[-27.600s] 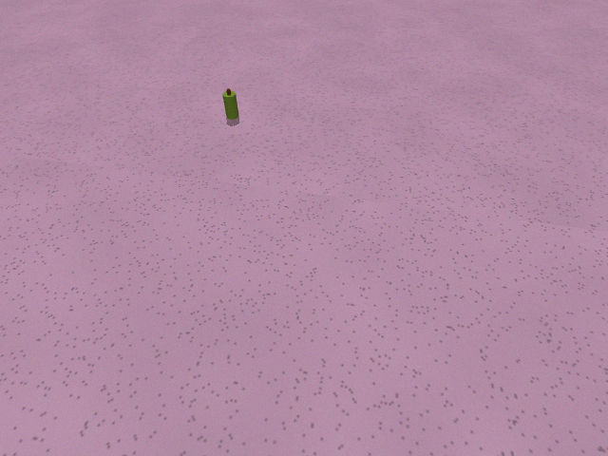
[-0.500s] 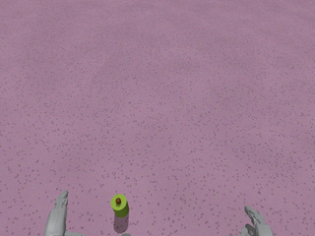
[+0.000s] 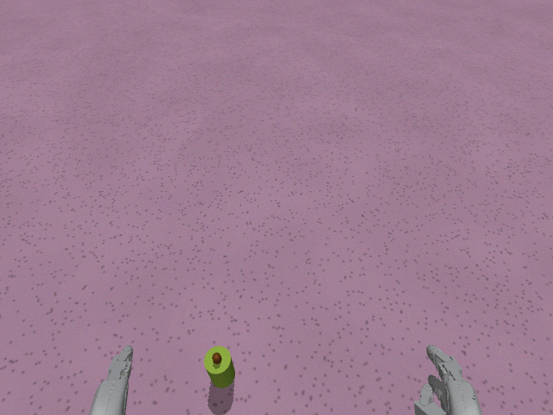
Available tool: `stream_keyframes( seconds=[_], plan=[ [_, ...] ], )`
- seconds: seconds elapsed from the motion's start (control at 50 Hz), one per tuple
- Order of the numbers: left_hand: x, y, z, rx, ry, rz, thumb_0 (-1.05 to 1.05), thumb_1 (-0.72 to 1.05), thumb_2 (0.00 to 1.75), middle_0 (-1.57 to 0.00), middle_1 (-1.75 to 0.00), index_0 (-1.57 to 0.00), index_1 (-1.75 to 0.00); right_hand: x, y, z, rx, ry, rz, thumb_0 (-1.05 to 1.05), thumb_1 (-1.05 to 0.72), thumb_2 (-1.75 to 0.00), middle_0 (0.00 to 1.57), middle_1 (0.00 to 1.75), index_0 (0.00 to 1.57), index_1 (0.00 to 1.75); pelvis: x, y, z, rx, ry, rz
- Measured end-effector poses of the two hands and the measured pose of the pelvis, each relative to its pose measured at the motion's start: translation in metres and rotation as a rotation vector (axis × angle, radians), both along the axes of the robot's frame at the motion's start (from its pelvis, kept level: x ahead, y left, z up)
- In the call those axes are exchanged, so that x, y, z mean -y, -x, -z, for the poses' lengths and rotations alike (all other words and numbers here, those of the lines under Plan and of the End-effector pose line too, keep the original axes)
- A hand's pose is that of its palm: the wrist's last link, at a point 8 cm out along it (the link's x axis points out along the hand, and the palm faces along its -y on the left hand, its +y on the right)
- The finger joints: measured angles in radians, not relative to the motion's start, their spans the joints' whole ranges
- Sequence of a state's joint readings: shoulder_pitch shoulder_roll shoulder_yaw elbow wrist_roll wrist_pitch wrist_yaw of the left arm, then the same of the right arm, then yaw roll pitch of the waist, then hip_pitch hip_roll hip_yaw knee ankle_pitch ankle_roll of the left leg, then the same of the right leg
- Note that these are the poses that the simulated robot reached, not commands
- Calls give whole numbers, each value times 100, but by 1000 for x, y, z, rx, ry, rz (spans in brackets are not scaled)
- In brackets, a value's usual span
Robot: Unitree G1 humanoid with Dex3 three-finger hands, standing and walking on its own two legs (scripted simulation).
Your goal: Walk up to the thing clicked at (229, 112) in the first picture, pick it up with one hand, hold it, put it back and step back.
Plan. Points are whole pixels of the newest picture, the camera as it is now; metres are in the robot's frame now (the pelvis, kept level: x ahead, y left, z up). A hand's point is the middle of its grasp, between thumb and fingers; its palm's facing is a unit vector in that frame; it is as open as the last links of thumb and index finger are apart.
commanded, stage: home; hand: left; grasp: from the side
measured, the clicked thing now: (219, 365) +0.40 +0.19 -0.63
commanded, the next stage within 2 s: stand in 1.32 s
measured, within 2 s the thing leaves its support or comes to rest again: neither
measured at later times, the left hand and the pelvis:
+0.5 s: hand (165, 412) +0.17 +0.17 -0.05, palm faces +0.09 -0.96 -0.28, open 17.3 cm; pelvis +0.00 -0.01 +0.00, yaw +0 degrees
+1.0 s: hand (163, 408) +0.17 +0.17 -0.05, palm faces +0.10 -0.96 -0.28, open 17.4 cm; pelvis +0.00 -0.01 +0.00, yaw +0 degrees
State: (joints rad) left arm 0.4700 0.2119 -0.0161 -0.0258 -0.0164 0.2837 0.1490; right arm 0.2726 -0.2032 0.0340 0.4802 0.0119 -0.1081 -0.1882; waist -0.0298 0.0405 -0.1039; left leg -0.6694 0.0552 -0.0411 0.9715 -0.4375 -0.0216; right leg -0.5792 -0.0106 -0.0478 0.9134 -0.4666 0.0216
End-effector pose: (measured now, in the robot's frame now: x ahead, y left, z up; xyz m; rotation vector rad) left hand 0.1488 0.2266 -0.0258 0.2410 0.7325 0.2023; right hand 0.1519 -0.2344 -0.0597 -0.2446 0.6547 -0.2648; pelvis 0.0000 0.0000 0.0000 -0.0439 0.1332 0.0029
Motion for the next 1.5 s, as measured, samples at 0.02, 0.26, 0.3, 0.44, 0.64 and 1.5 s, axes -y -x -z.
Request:
stream_keyframes(
  seconds=[0.02,0.26,0.3,0.44,0.64,1.5],
  plan=[
    [1,0,0,-2,2,1,-1,-51,7,-5,-6,-6,-6,1,2,0,-3,-1,3,1,-89,-90,21,30,20,30,1,0,0,1,-1,0],
    [8,-1,0,-6,3,3,-1,-52,7,-5,-6,-6,-6,10,11,5,-26,-8,22,1,-90,-90,21,30,20,30,7,0,-2,8,-9,5],
    [8,-2,-2,6,-2,5,-1,-52,7,-5,-6,-6,-6,11,11,5,-26,-8,22,1,-90,-90,21,30,20,30,8,0,-2,9,-9,4],
    [13,-1,1,-5,7,6,-1,-51,7,-5,-6,-6,-7,13,8,5,-17,-10,19,1,-90,-90,21,30,20,30,9,0,-2,10,-12,6],
    [12,0,1,-7,11,0,-1,-52,7,-5,-6,-6,-6,13,4,3,-12,-4,12,1,-90,-90,21,30,20,30,10,0,-3,10,-12,4],
    [8,-4,-1,0,13,-5,-1,-51,8,-7,-8,-8,-9,9,2,1,-17,1,8,1,-90,-90,21,30,20,30,6,-3,-5,17,-11,6]
  ],
)
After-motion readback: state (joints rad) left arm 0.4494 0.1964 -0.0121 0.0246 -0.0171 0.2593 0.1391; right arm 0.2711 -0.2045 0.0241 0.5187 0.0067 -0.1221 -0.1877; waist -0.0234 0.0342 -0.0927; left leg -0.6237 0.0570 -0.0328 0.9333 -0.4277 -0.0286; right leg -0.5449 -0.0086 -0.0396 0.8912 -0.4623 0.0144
